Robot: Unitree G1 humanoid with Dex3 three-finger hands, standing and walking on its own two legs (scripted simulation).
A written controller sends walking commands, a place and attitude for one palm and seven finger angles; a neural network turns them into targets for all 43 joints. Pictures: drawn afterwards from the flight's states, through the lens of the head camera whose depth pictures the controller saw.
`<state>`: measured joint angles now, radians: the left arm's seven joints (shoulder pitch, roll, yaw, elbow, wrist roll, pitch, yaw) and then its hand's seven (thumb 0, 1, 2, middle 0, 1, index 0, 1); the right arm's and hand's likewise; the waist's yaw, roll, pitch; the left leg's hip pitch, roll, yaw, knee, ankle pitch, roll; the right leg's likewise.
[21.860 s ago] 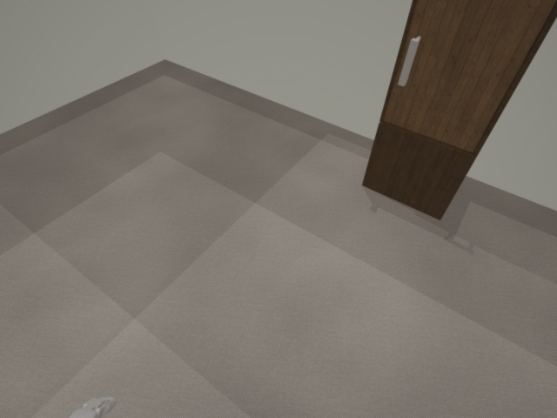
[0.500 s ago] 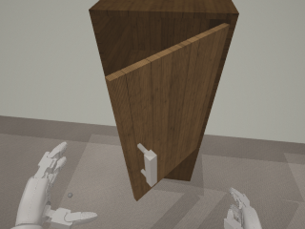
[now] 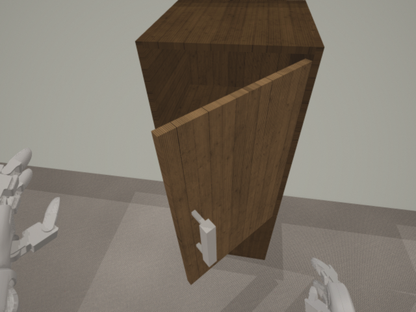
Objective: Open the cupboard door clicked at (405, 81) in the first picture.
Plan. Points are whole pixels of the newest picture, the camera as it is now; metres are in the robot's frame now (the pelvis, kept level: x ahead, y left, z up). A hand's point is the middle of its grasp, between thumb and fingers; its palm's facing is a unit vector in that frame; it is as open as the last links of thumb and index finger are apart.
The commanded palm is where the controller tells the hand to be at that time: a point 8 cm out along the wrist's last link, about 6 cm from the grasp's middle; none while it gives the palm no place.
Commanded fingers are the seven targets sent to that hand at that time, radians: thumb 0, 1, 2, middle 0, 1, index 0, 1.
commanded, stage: draw the hand back to the body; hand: left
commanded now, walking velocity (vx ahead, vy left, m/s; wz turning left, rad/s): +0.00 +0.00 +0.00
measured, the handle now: (203, 238) +0.30 +0.06 -0.06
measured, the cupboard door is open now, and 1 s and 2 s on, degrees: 49 49 49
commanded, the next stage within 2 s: step back with the hand held close in 0.38 s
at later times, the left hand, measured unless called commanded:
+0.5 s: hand (43, 224) +0.18 +0.26 +0.17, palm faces +0.47 -0.78 -0.41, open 7.4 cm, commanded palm +0.13 +0.29 +0.18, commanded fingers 0.00 0.90 0.90 -0.20 -0.30 -0.20 -0.30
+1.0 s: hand (9, 254) +0.14 +0.28 +0.16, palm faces +0.40 -0.76 -0.51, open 7.4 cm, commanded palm +0.08 +0.32 +0.18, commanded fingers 0.00 0.90 0.90 -0.20 -0.30 -0.20 -0.30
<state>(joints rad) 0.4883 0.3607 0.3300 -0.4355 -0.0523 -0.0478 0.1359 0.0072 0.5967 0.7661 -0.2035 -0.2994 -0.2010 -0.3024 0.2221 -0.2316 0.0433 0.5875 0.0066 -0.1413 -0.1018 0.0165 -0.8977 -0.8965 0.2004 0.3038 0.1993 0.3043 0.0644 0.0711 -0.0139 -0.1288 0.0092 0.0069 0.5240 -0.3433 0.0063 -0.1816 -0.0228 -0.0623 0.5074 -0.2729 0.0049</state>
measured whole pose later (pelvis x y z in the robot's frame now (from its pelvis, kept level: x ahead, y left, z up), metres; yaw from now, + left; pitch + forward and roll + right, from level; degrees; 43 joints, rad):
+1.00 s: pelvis -0.07 +0.02 +0.00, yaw -1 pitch -2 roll +0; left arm 0.54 0.42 0.44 -0.48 -0.03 -0.16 0.14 0.01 0.89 0.89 -0.22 -0.30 -0.22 -0.30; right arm 0.17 -0.23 -0.01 0.56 0.01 -0.02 -0.09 0.02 -0.90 -0.90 0.20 0.30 0.20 0.30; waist 0.01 0.00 0.05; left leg -0.26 -0.02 0.05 0.51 -0.23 0.04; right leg -0.31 -0.05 -0.02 0.46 -0.13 0.03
